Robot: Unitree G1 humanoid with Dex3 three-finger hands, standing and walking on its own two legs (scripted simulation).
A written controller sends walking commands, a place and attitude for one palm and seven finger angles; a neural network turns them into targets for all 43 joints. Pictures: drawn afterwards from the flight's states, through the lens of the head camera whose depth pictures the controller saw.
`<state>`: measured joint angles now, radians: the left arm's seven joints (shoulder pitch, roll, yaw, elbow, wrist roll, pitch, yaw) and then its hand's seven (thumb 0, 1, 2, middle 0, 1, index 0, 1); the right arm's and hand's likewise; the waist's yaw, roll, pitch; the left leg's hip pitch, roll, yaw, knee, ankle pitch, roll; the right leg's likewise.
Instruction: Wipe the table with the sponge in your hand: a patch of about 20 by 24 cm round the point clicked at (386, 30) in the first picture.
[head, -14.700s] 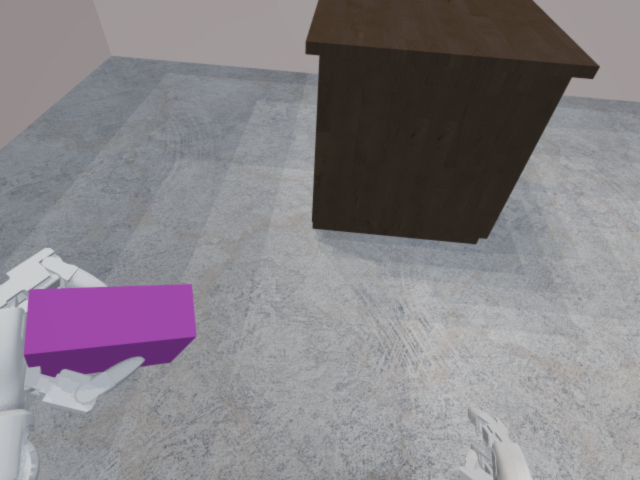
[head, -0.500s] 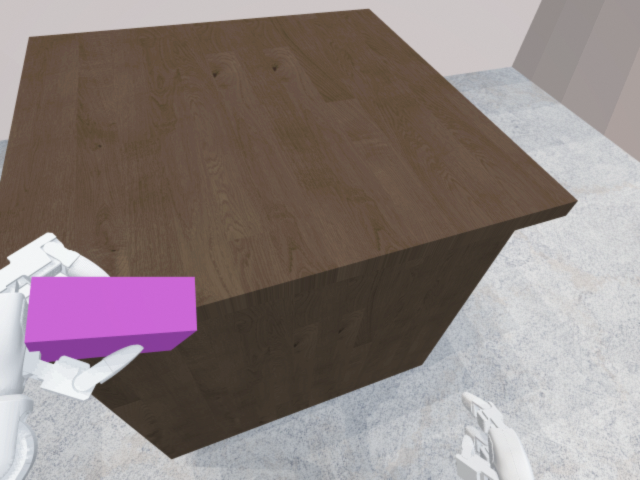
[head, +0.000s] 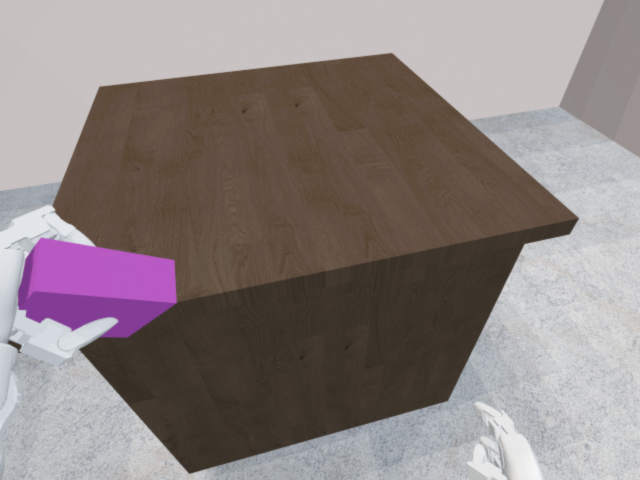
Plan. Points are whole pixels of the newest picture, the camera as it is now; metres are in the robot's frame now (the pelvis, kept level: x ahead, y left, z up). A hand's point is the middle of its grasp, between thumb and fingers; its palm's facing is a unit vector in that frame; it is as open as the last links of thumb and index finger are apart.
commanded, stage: turn the palm down, sponge in hand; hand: left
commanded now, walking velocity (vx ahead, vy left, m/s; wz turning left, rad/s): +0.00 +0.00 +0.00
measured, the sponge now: (112, 297) +0.23 +0.27 +0.16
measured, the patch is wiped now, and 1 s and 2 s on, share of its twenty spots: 0.00 0.00 0.00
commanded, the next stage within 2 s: move the sponge above the wiping area in 1.70 s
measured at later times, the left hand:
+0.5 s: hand (72, 264) +0.23 +0.29 +0.20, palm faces +0.34 -0.36 -0.87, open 9.5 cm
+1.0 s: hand (47, 243) +0.24 +0.30 +0.23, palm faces +0.30 -0.20 -0.93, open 9.5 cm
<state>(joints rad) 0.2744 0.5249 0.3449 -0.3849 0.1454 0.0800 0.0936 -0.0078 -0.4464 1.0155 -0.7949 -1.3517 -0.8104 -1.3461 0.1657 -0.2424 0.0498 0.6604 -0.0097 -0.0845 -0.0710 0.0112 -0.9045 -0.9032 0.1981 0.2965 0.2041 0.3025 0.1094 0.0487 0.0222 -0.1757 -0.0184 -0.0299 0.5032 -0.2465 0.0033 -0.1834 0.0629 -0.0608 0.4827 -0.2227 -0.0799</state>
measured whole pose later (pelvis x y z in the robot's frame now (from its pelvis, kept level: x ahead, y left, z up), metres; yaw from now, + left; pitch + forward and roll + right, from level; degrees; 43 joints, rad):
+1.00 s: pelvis -0.02 +0.03 +0.00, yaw -1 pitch -7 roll +1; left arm -0.10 0.63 0.03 -0.37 0.67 0.59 -0.16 -0.01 -0.44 1.02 -0.79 -1.36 -0.81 -1.35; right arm 0.00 -0.26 0.11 0.66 0.06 0.00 -0.10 0.01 -0.90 -0.90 0.20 0.30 0.20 0.30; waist 0.15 0.12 0.02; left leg -0.10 -0.06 0.01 0.40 -0.18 0.04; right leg -0.14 0.03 -0.02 0.44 -0.17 -0.05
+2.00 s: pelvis -0.01 +0.00 +0.00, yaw -2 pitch -7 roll +1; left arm -0.16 0.64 -0.05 -0.25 0.80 0.59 -0.14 0.00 -0.44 1.02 -0.79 -1.36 -0.80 -1.36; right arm -0.02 -0.27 0.09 0.69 0.05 0.04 -0.08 0.01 -0.91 -0.90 0.20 0.30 0.20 0.30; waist 0.15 0.11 0.02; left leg -0.10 -0.02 0.01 0.43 -0.20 0.00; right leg -0.14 0.07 -0.02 0.45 -0.18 -0.09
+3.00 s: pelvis +0.00 +0.02 +0.01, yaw -1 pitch -4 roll +1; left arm -0.36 0.58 -0.15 -0.01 0.90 0.60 -0.20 0.00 -0.44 1.02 -0.78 -1.37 -0.80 -1.36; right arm 0.00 -0.25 0.11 0.69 0.06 0.04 -0.06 0.01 -0.91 -0.90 0.20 0.30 0.20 0.30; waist 0.13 0.10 -0.01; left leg -0.12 -0.05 0.00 0.38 -0.19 0.03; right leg -0.16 0.04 -0.02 0.42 -0.18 -0.06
